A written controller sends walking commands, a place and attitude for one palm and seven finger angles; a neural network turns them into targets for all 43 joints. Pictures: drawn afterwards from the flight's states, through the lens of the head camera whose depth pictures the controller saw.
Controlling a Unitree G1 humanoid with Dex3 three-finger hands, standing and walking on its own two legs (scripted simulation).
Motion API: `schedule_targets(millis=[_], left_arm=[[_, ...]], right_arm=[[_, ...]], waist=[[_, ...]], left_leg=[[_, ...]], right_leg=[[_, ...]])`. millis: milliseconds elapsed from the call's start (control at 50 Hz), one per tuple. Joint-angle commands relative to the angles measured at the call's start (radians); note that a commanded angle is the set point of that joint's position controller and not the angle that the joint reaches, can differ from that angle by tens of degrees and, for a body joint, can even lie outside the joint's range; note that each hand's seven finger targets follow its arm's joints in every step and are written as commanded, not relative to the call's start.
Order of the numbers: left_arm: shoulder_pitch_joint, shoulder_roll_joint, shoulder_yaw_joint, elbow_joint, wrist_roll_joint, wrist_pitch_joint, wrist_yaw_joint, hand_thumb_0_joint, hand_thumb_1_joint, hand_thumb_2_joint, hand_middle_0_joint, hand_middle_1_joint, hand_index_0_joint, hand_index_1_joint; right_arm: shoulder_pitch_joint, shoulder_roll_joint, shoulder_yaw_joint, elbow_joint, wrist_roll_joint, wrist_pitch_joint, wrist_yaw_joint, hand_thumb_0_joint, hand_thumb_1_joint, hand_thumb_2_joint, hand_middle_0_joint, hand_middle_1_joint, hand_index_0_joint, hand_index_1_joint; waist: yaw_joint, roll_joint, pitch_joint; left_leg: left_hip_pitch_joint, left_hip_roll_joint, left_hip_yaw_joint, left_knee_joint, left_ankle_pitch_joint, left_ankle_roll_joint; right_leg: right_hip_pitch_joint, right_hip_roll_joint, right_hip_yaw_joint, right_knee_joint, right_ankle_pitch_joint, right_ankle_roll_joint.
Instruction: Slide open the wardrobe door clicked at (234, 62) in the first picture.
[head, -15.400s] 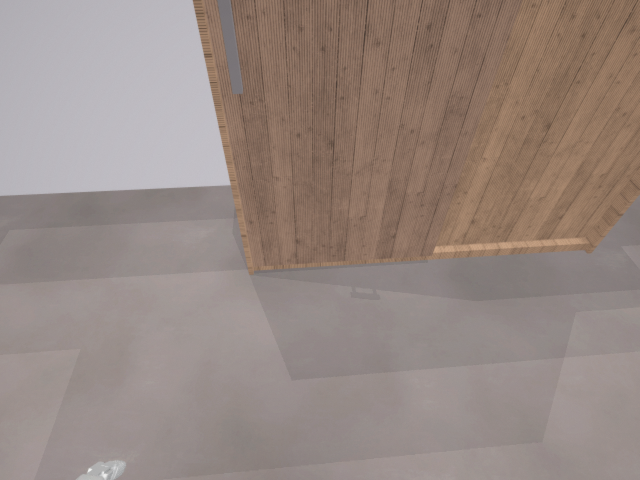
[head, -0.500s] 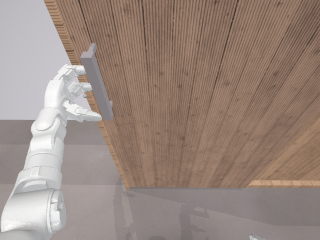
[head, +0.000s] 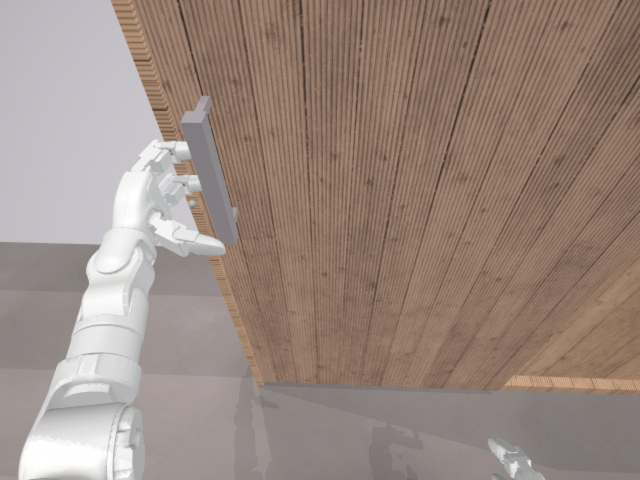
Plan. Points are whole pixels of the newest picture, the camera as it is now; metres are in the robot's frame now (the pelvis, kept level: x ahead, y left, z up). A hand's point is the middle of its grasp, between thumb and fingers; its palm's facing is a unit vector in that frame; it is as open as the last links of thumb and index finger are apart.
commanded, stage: slide the fingers in behind the handle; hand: left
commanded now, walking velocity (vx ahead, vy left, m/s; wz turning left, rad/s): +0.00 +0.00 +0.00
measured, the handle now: (217, 176) +0.47 +0.17 +0.13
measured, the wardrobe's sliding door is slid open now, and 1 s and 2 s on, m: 0.00 0.00 0.00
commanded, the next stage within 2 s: grip the handle and tug to test in 1.14 s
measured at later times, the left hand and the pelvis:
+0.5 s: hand (214, 202) +0.41 +0.16 +0.14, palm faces +0.02 -1.00 +0.00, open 14.0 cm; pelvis +0.00 +0.00 +0.00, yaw +0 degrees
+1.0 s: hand (221, 204) +0.41 +0.15 +0.14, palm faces +0.02 -1.00 +0.00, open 14.0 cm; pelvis +0.00 -0.01 +0.00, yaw -1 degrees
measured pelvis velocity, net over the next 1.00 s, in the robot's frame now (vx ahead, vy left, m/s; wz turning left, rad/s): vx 0.00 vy -0.01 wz -0.01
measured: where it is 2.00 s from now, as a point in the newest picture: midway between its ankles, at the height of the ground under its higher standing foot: outside the picture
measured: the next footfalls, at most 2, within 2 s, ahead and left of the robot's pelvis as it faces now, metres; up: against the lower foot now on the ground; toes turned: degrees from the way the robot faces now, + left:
none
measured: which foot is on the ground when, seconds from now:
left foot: down 0.00-1.00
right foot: down 0.00-1.00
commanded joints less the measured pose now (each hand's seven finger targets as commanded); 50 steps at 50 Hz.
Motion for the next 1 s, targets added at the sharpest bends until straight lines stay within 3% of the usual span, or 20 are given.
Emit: schedule_targets(millis=[0,80,160,200,220,280,340,380,420,460,480,520,580,640,700,760,840,880,960,980], left_arm=[[-0.437,0.182,0.021,-0.228,-0.003,-0.054,0.009,0.0,-0.5,0.3,-0.3,-1.2,-0.3,-1.2],[-0.434,0.184,0.024,-0.261,-0.001,-0.058,0.023,0.0,-0.5,0.3,-0.3,-1.2,-0.3,-1.2],[-0.438,0.128,-0.013,-0.263,0.0,-0.057,0.039,0.0,-0.5,0.3,-0.3,-1.2,-0.3,-1.2],[-0.437,0.168,0.024,-0.23,0.005,-0.05,0.051,0.0,-0.5,0.3,-0.3,-1.2,-0.3,-1.2],[-0.44,0.178,0.029,-0.249,0.011,-0.053,0.055,0.0,-0.5,0.3,-0.3,-1.2,-0.3,-1.2],[-0.427,0.182,0.036,-0.242,0.013,-0.056,0.064,0.0,-0.5,0.3,-0.3,-1.2,-0.3,-1.2],[-0.438,0.142,0.006,-0.243,0.012,-0.061,0.061,0.0,-0.5,0.3,-0.3,-1.2,-0.3,-1.2],[-0.453,0.166,0.02,-0.216,0.014,-0.061,0.065,0.0,-0.5,0.3,-0.3,-1.2,-0.3,-1.2],[-0.44,0.168,0.03,-0.227,0.011,-0.064,0.063,0.0,-0.5,0.3,-0.3,-1.2,-0.3,-1.2],[-0.465,0.143,0.003,-0.226,0.013,-0.064,0.063,0.0,-0.5,0.3,-0.3,-1.2,-0.3,-1.2],[-0.472,0.145,0.001,-0.217,0.016,-0.066,0.065,0.0,-0.5,0.3,-0.3,-1.2,-0.3,-1.2],[-0.46,0.114,-0.016,-0.223,0.01,-0.069,0.064,0.0,-0.5,0.3,-0.3,-1.2,-0.3,-1.2],[-0.472,0.156,0.018,-0.169,0.015,-0.066,0.076,0.0,-0.5,0.3,-0.3,-1.2,-0.3,-1.2],[-0.511,0.123,-0.013,-0.223,0.022,-0.08,0.084,0.0,-0.5,0.3,-0.3,-1.2,-0.3,-1.2],[-0.459,0.16,0.026,-0.205,0.022,-0.086,0.091,0.0,-0.5,0.3,-0.3,-1.2,-0.3,-1.2],[-0.425,0.171,0.043,-0.223,0.025,-0.085,0.089,0.0,-0.5,0.3,-0.3,-1.2,-0.3,-1.2],[-0.431,0.109,-0.016,-0.248,0.021,-0.079,0.081,0.0,-0.5,0.3,-0.3,-1.2,-0.3,-1.2],[-0.423,0.128,0.006,-0.231,0.015,-0.072,0.084,0.0,-0.5,0.3,-0.3,-1.2,-0.3,-1.2],[-0.466,0.118,-0.017,-0.24,0.021,-0.069,0.088,0.0,-0.5,0.3,-0.3,-1.2,-0.3,-1.2],[-0.487,0.12,-0.022,-0.26,0.027,-0.075,0.091,0.0,-0.5,0.3,-0.3,-1.2,-0.3,-1.2]], right_arm=[[-0.016,-0.123,-0.047,-0.116,0.004,-0.045,-0.01,0.0,-0.9,-0.9,0.2,0.3,0.2,0.3],[-0.027,-0.122,-0.049,-0.126,0.002,-0.042,-0.007,0.0,-0.9,-0.9,0.2,0.3,0.2,0.3],[-0.029,-0.115,-0.048,-0.121,0.004,-0.046,-0.003,0.0,-0.9,-0.9,0.2,0.3,0.2,0.3],[-0.022,-0.12,-0.049,-0.115,0.001,-0.04,-0.004,0.0,-0.9,-0.9,0.2,0.3,0.2,0.3],[-0.026,-0.119,-0.049,-0.118,0.0,-0.04,-0.004,0.0,-0.9,-0.9,0.2,0.3,0.2,0.3],[-0.029,-0.119,-0.048,-0.12,-0.001,-0.038,-0.004,0.0,-0.9,-0.9,0.2,0.3,0.2,0.3],[-0.03,-0.111,-0.048,-0.118,0.001,-0.04,-0.004,0.0,-0.9,-0.9,0.2,0.3,0.2,0.3],[-0.025,-0.118,-0.049,-0.113,0.002,-0.038,-0.007,0.0,-0.9,-0.9,0.2,0.3,0.2,0.3],[-0.025,-0.115,-0.05,-0.116,0.001,-0.041,-0.006,0.0,-0.9,-0.9,0.2,0.3,0.2,0.3],[-0.024,-0.111,-0.048,-0.114,0.001,-0.042,-0.005,0.0,-0.9,-0.9,0.2,0.3,0.2,0.3],[-0.019,-0.116,-0.048,-0.112,0.0,-0.042,-0.005,0.0,-0.9,-0.9,0.2,0.3,0.2,0.3],[-0.019,-0.112,-0.051,-0.113,0.002,-0.045,-0.003,0.0,-0.9,-0.9,0.2,0.3,0.2,0.3],[-0.011,-0.121,-0.052,-0.102,0.0,-0.042,-0.005,0.0,-0.9,-0.9,0.2,0.3,0.2,0.3],[-0.015,-0.109,-0.051,-0.108,-0.002,-0.047,0.0,0.0,-0.9,-0.9,0.2,0.3,0.2,0.3],[-0.009,-0.114,-0.052,-0.107,-0.004,-0.044,0.002,0.0,-0.9,-0.9,0.2,0.3,0.2,0.3],[-0.017,-0.111,-0.054,-0.115,-0.002,-0.043,0.006,0.0,-0.9,-0.9,0.2,0.3,0.2,0.3],[-0.026,-0.107,-0.053,-0.121,0.003,-0.042,0.007,0.0,-0.9,-0.9,0.2,0.3,0.2,0.3],[-0.024,-0.114,-0.056,-0.12,0.002,-0.042,0.004,0.0,-0.9,-0.9,0.2,0.3,0.2,0.3],[-0.034,-0.107,-0.05,-0.113,0.004,-0.044,-0.001,0.0,-0.9,-0.9,0.2,0.3,0.2,0.3],[-0.036,-0.108,-0.05,-0.114,0.002,-0.044,-0.001,0.0,-0.9,-0.9,0.2,0.3,0.2,0.3]], waist=[[-0.022,-0.014,-0.279],[-0.011,-0.005,-0.309],[-0.018,-0.019,-0.286],[-0.017,-0.057,-0.281],[-0.009,-0.035,-0.295],[-0.004,-0.057,-0.297],[-0.012,-0.03,-0.291],[-0.017,-0.058,-0.279],[-0.005,-0.025,-0.305],[-0.017,-0.012,-0.291],[-0.019,-0.044,-0.287],[-0.019,-0.029,-0.297],[-0.02,-0.077,-0.27],[-0.018,-0.008,-0.321],[-0.01,-0.072,-0.323],[0.004,-0.053,-0.327],[-0.01,-0.026,-0.297],[-0.011,-0.079,-0.293],[-0.02,-0.044,-0.274],[-0.019,-0.003,-0.282]], left_leg=[[-0.021,0.0,-0.076,-0.069,0.319,-0.003],[-0.011,0.0,-0.076,-0.065,0.329,-0.006],[-0.012,0.001,-0.078,-0.069,0.324,-0.009],[-0.029,0.0,-0.076,-0.073,0.298,-0.002],[-0.031,-0.002,-0.075,-0.074,0.3,-0.004],[-0.042,-0.001,-0.074,-0.076,0.292,-0.001],[-0.038,-0.003,-0.065,-0.077,0.281,-0.001],[-0.049,-0.002,-0.067,-0.077,0.259,0.003],[-0.045,-0.004,-0.064,-0.078,0.268,0.002],[-0.046,-0.006,-0.062,-0.076,0.261,0.001],[-0.046,-0.003,-0.07,-0.079,0.264,0.002],[-0.038,-0.005,-0.063,-0.075,0.265,0.003],[-0.07,-0.005,-0.066,-0.077,0.229,0.006],[-0.039,-0.009,-0.062,-0.074,0.254,0.003],[-0.057,-0.004,-0.061,-0.075,0.284,0.004],[-0.066,-0.007,-0.052,-0.077,0.288,0.004],[-0.041,-0.004,-0.055,-0.081,0.282,0.002],[-0.046,-0.003,-0.059,-0.08,0.268,0.006],[-0.051,-0.006,-0.058,-0.086,0.212,0.007],[-0.035,-0.007,-0.058,-0.083,0.23,0.005]], right_leg=[[0.255,0.009,0.082,-0.006,0.292,-0.009],[0.268,0.007,0.084,-0.001,0.293,-0.01],[0.251,0.011,0.081,-0.004,0.289,-0.009],[0.263,0.01,0.083,-0.008,0.274,-0.005],[0.275,0.008,0.086,-0.004,0.277,-0.007],[0.294,0.008,0.089,-0.007,0.275,-0.006],[0.284,0.008,0.092,-0.012,0.274,-0.005],[0.284,0.008,0.093,-0.016,0.254,-0.004],[0.298,0.008,0.098,-0.014,0.265,-0.006],[0.284,0.008,0.097,-0.016,0.264,-0.005],[0.282,0.009,0.091,-0.015,0.257,-0.006],[0.279,0.011,0.094,-0.016,0.262,-0.005],[0.274,0.009,0.096,-0.02,0.228,-0.002],[0.284,0.008,0.101,-0.013,0.253,-0.005],[0.317,0.01,0.097,-0.007,0.295,-0.002],[0.338,0.007,0.105,-0.006,0.316,-0.004],[0.297,0.011,0.097,-0.015,0.292,-0.006],[0.302,0.012,0.095,-0.018,0.277,-0.004],[0.278,0.01,0.101,-0.031,0.219,-0.002],[0.275,0.007,0.101,-0.026,0.229,-0.005]])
